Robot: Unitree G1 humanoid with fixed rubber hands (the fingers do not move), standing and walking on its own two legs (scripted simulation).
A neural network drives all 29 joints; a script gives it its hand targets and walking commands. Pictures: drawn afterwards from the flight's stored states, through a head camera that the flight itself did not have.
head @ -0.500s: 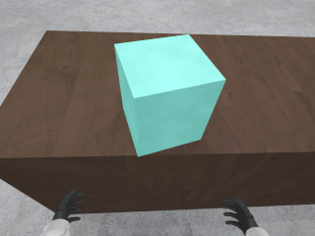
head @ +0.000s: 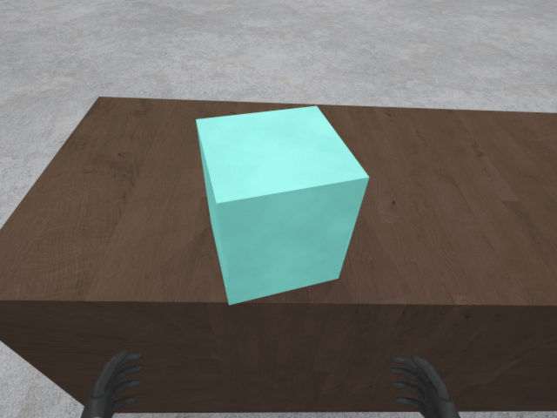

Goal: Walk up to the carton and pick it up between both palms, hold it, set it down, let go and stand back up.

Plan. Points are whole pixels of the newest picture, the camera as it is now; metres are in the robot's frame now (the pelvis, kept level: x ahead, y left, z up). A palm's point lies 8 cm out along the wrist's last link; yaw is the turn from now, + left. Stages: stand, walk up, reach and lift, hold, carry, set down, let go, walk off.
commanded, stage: reach and lift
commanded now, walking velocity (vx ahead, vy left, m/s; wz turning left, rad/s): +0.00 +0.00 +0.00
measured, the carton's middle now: (272, 205) +0.45 +0.02 +0.06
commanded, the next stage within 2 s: none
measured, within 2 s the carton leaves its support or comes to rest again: neither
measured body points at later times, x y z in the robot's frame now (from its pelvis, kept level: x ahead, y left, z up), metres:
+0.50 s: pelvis +0.01 +0.00 +0.00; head -0.02 +0.01 +0.45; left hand +0.18 +0.21 +0.01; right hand +0.18 -0.24 +0.00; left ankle +0.01 +0.14 -0.75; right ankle -0.01 -0.07 -0.75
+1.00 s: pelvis +0.01 -0.01 +0.00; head -0.01 +0.01 +0.45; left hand +0.23 +0.20 +0.06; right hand +0.24 -0.24 +0.05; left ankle +0.01 +0.14 -0.75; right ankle -0.01 -0.08 -0.75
